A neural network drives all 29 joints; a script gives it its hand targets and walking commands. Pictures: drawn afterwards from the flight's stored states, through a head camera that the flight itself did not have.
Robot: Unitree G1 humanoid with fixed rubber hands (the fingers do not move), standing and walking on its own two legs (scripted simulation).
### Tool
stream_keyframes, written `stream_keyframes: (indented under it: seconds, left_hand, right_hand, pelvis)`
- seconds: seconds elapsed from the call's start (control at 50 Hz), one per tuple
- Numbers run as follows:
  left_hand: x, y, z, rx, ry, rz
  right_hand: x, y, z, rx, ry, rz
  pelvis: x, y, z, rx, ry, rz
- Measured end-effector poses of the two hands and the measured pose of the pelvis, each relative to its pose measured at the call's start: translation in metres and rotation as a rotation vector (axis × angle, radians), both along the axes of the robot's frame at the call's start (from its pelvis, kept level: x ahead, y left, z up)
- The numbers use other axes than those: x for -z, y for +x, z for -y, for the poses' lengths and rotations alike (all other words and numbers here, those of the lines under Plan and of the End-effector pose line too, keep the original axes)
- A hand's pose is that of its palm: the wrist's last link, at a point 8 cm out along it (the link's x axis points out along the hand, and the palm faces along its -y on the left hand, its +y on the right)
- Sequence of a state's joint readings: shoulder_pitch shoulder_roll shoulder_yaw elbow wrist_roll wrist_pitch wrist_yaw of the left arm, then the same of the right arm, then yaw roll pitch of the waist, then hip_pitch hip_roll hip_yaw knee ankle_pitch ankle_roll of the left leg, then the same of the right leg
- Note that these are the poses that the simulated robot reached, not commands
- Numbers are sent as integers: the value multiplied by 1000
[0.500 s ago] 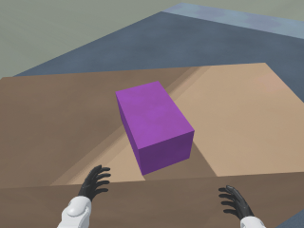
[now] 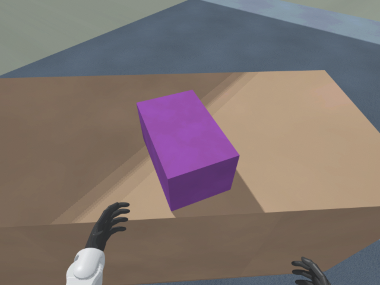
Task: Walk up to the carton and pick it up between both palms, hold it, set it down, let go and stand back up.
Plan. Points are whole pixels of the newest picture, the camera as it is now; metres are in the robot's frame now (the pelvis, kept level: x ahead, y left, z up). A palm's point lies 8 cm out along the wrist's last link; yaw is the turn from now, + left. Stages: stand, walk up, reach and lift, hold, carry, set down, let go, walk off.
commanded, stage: stand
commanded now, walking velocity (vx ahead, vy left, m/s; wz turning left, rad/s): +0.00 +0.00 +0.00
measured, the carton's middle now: (182, 145) +0.47 +0.03 +0.00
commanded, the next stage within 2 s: none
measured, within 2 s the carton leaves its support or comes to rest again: neither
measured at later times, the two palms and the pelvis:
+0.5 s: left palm (95, 242) +0.22 +0.21 -0.02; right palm out of the picture +0.08 -0.24 -0.09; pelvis -0.01 +0.02 -0.01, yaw +0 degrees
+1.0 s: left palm (92, 243) +0.22 +0.22 -0.02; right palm out of the picture +0.08 -0.23 -0.09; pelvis -0.01 +0.03 -0.01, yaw +0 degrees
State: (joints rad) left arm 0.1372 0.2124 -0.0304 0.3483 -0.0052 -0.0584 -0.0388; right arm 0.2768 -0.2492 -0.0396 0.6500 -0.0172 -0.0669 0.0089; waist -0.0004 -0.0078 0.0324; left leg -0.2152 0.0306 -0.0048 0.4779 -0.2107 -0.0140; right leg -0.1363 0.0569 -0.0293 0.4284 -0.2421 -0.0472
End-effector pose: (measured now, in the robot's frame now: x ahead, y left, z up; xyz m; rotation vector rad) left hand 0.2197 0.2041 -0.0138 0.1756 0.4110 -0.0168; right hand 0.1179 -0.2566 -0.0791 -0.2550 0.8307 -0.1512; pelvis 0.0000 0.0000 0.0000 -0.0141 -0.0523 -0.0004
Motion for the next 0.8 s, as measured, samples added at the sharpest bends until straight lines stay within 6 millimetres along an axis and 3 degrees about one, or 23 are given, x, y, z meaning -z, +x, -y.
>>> stream_keyframes:
  seconds: [0.08,0.18,0.42,0.8]
  left_hand:
    - [1,0,-2,28,10,20]
    - [2,0,-4,46,12,31]
    - [3,-1,-8,62,0,51]
    - [4,-2,-13,76,-6,62]
  right_hand:
    - [5,-20,6,30,-13,-62]
    - [7,-29,3,49,-6,-77]
    - [9,-35,-16,48,15,-74]
    - [7,-38,-25,51,14,-61]
  pelvis:
    - [1,0,-3,-2,-2,-11]
    - [2,1,-7,-6,-4,-10]
    - [5,-5,-18,-8,-5,-6]
    - [7,-13,-29,-5,-3,-4]
